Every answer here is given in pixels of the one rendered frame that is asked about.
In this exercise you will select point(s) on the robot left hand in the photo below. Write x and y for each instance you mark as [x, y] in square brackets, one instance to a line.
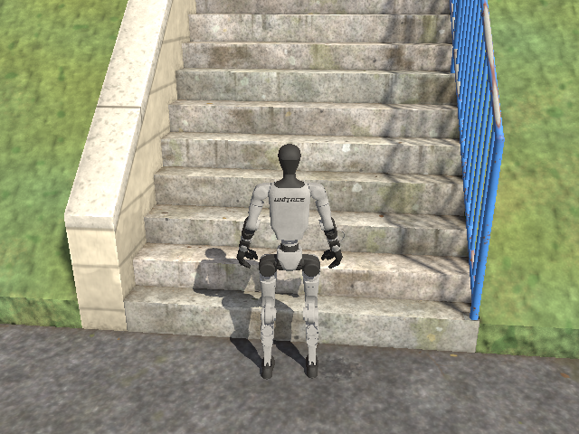
[249, 255]

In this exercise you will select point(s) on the left robot upper arm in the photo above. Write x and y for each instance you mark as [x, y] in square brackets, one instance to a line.
[260, 192]

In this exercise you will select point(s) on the robot right shin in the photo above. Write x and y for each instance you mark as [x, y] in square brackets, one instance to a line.
[312, 338]

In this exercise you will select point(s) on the left robot forearm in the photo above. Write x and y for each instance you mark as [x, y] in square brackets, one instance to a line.
[246, 238]

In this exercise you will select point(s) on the right robot forearm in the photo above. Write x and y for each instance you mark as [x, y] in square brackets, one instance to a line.
[332, 238]

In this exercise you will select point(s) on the right robot upper arm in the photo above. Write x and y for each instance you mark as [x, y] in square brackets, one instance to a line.
[318, 192]

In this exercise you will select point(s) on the robot right thigh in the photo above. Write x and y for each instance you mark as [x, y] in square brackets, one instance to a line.
[311, 274]

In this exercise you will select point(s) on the robot right hand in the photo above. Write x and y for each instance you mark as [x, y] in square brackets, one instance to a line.
[329, 254]

